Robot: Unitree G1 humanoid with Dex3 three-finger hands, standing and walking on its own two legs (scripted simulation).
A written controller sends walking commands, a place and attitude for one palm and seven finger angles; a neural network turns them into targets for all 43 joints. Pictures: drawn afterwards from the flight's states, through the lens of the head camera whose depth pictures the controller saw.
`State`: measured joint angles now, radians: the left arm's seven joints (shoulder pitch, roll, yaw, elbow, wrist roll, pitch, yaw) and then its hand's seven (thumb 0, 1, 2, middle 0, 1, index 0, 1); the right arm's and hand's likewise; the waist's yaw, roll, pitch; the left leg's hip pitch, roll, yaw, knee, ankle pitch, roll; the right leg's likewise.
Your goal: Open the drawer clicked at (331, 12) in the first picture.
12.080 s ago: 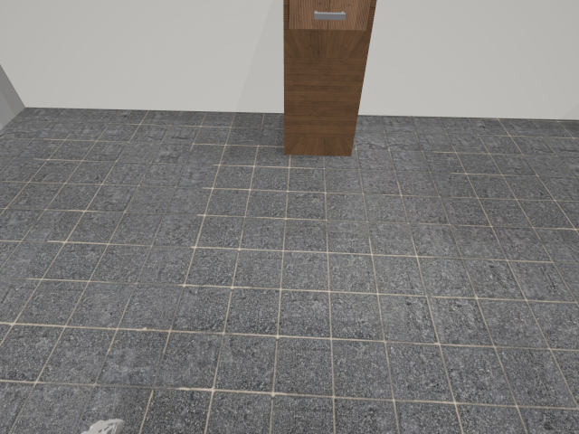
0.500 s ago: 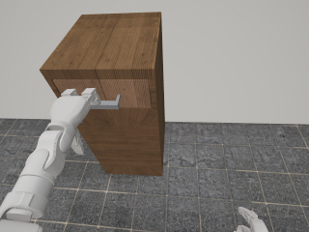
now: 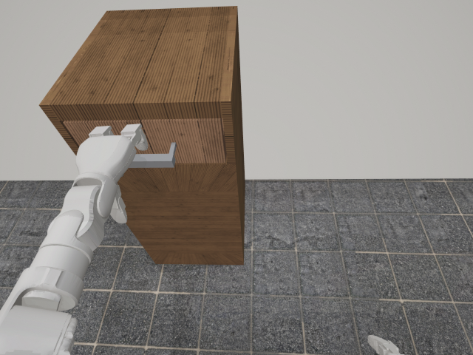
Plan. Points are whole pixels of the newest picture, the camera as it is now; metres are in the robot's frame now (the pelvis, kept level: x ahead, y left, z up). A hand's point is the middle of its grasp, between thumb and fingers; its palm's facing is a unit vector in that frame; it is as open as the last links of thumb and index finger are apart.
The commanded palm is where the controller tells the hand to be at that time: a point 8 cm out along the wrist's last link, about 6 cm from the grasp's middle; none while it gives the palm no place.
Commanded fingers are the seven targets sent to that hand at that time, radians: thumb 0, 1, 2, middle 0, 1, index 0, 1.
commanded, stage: move the hooked fingers above the handle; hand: left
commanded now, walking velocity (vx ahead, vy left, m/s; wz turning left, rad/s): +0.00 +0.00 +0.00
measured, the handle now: (146, 153) +0.52 +0.25 +0.00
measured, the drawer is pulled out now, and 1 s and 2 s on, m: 0.00 0.00 0.00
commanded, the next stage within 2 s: none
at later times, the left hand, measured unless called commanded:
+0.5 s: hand (132, 164) +0.44 +0.25 +0.05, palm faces -0.10 -0.01 -0.99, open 13.8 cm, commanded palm +0.44 +0.24 +0.11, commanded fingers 0.00 -0.50 0.30 -0.30 -1.20 -0.30 -1.20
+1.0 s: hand (134, 171) +0.43 +0.24 +0.04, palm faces -0.12 -0.04 -0.99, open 13.8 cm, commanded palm +0.44 +0.25 +0.11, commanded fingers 0.00 -0.50 0.30 -0.30 -1.20 -0.30 -1.20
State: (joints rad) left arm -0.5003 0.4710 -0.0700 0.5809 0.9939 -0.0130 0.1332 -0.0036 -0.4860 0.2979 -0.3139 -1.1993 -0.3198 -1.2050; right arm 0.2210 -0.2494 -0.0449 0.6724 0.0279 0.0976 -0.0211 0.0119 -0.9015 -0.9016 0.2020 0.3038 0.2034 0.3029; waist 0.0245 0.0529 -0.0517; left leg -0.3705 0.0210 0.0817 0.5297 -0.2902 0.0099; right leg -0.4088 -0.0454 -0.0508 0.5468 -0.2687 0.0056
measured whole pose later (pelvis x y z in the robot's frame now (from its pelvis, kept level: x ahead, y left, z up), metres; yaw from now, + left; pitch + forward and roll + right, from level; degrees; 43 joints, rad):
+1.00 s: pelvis +0.00 +0.01 -0.01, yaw +0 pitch +12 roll -1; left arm -0.66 0.52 -0.08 0.84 1.01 -0.16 0.13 -0.01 -0.48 0.30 -0.32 -1.20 -0.32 -1.20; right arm 0.34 -0.26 -0.08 0.70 0.01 0.13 -0.03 0.01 -0.90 -0.90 0.20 0.30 0.20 0.30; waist -0.04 0.04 -0.09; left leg -0.52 0.03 0.07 0.63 -0.33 0.02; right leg -0.53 -0.04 -0.06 0.60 -0.28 0.01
